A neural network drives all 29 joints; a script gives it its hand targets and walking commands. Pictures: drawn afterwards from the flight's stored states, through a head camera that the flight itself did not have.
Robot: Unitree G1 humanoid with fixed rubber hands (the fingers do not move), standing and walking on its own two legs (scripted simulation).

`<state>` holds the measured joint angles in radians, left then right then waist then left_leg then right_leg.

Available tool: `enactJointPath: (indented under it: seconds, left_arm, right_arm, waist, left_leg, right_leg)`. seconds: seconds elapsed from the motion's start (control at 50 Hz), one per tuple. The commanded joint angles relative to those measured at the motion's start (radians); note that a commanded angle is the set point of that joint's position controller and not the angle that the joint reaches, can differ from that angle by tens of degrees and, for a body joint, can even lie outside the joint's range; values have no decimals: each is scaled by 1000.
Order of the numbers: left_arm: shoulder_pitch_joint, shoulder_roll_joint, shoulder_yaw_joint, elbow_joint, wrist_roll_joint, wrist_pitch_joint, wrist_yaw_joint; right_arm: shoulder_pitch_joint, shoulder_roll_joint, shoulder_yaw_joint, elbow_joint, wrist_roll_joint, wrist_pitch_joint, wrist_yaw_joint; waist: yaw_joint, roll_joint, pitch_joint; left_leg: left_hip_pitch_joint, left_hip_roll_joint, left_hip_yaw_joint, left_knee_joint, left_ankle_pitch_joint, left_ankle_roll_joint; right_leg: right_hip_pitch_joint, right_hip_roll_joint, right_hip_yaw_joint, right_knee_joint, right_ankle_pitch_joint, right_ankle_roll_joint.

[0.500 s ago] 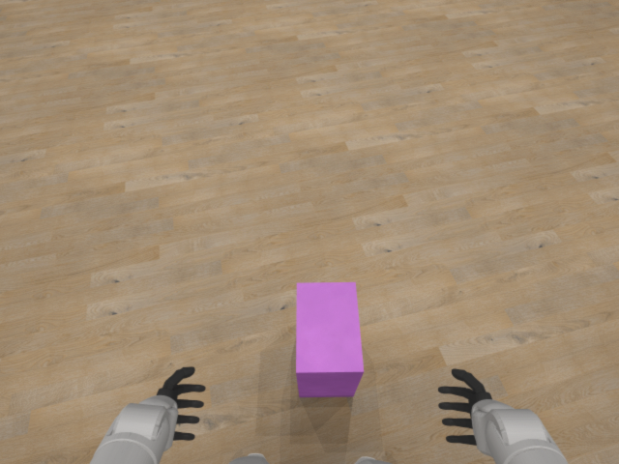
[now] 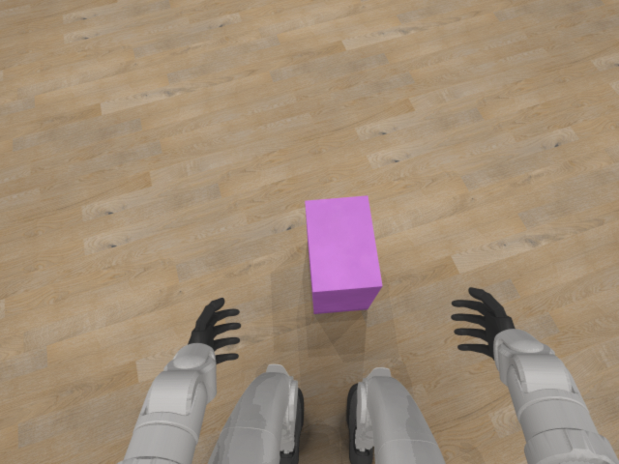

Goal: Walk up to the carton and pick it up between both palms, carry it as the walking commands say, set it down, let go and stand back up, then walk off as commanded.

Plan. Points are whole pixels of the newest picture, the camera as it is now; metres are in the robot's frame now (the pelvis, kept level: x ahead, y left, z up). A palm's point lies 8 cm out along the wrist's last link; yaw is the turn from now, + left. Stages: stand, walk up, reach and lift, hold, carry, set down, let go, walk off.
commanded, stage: reach and lift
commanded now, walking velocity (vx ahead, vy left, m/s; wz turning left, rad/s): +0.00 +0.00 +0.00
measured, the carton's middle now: (338, 259) +0.53 -0.02 -0.56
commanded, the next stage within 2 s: none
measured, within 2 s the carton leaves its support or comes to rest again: neither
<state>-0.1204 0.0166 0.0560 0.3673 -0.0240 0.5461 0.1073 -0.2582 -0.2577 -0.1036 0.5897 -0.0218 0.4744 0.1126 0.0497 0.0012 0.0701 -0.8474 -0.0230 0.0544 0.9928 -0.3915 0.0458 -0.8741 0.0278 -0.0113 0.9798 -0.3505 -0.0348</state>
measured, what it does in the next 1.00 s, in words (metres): stands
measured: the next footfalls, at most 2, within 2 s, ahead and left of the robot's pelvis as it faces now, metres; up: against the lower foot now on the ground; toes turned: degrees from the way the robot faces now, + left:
none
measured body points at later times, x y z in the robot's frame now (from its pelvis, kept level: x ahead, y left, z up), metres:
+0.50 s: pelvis -0.02 -0.01 -0.03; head +0.23 -0.01 +0.35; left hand +0.39 +0.17 -0.14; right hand +0.44 -0.19 -0.15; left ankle +0.05 +0.09 -0.67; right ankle +0.07 -0.10 -0.67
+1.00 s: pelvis +0.00 -0.03 -0.04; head +0.31 -0.03 +0.28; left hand +0.47 +0.17 -0.17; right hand +0.52 -0.17 -0.18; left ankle +0.05 +0.09 -0.67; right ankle +0.07 -0.10 -0.67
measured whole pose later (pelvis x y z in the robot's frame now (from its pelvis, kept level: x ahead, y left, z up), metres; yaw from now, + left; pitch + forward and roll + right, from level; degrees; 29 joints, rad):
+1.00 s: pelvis +0.00 -0.03 -0.04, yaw +3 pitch +46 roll +3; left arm -0.95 0.06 0.41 0.76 0.07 0.05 0.09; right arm -1.09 -0.18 -0.31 0.91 -0.12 0.08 -0.03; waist 0.04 0.00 -0.06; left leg -1.51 -0.02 0.04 1.03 -0.31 0.01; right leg -1.54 0.02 -0.03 1.04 -0.29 -0.07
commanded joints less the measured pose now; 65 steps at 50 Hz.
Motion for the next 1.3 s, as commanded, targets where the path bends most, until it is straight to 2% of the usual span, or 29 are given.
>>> enactJointPath:
  seconds: [0.0,0.06,0.16,0.3,0.44,0.54,0.72,0.82,0.9,0.98,1.08,1.12,1.2,1.28]
  left_arm:
    - [-215,19,18,-68,-12,-10,32]
    - [-337,9,27,-5,-21,-19,52]
    - [-504,-1,58,101,-17,-53,81]
    - [-667,33,129,148,16,-154,102]
    - [-793,78,171,203,15,-282,80]
    - [-864,104,200,274,17,-369,55]
    - [-1034,150,286,360,49,-469,19]
    - [-1008,144,332,356,75,-486,0]
    - [-960,131,362,314,100,-506,-15]
    - [-968,120,362,288,104,-516,-22]
    - [-1019,97,337,363,103,-513,-10]
    - [-1045,105,331,380,100,-511,1]
    - [-1084,130,310,378,73,-498,29]
    - [-1116,140,273,345,32,-482,53]
  right_arm:
    - [-258,-132,-37,-17,1,-21,12]
    - [-380,-148,-53,63,-4,-36,13]
    - [-528,-147,-81,175,-11,-74,3]
    - [-703,-141,-99,195,-3,-155,-41]
    - [-850,-121,-96,223,18,-248,-99]
    - [-934,-91,-92,271,24,-312,-122]
    - [-1086,-51,-151,309,-32,-387,-151]
    - [-1079,-22,-186,277,-77,-397,-157]
    - [-1034,14,-198,228,-104,-410,-151]
    - [-1038,26,-207,208,-110,-421,-141]
    - [-1060,9,-229,304,-109,-429,-137]
    - [-1078,-4,-227,327,-97,-430,-140]
    - [-1128,-46,-200,320,-53,-423,-153]
    - [-1162,-85,-169,293,-16,-411,-166]
  waist:
    - [2,-8,-359]
    - [-5,-18,-366]
    - [-10,-29,-432]
    - [-4,-54,-657]
    - [-11,-69,-861]
    - [2,-81,-918]
    - [6,-78,-1015]
    - [-4,-87,-1124]
    - [3,-94,-1137]
    - [1,-90,-1094]
    - [-20,-66,-972]
    - [-15,-61,-975]
    - [5,-56,-1072]
    - [3,-50,-1177]
  left_leg:
    - [155,34,-106,-199,-69,-58]
    - [138,27,-106,-187,-84,-63]
    - [100,13,-105,-148,-34,-65]
    - [1,-14,-80,-100,110,-70]
    - [-114,-34,-59,-63,213,-76]
    - [-242,-44,-46,-41,251,-77]
    - [-397,-58,-40,-13,297,-79]
    - [-427,-66,-31,-12,378,-73]
    - [-471,-67,-35,-13,422,-69]
    - [-511,-65,-42,9,395,-70]
    - [-586,-65,-40,121,267,-84]
    - [-593,-68,-36,178,239,-88]
    - [-566,-73,-31,292,248,-94]
    - [-533,-75,-32,391,279,-100]
  right_leg:
    - [164,6,26,-118,-97,-30]
    - [126,6,21,-106,-113,-29]
    - [57,2,24,-82,-79,-26]
    - [86,4,50,-53,61,-7]
    - [162,11,80,-12,234,8]
    - [194,12,101,22,352,14]
    - [220,12,129,62,494,29]
    - [300,14,134,68,632,32]
    - [307,6,146,75,713,32]
    - [200,3,143,89,662,31]
    - [-97,23,107,170,419,35]
    - [-181,32,92,222,354,37]
    - [-269,51,63,331,310,42]
    - [-328,63,39,422,305,40]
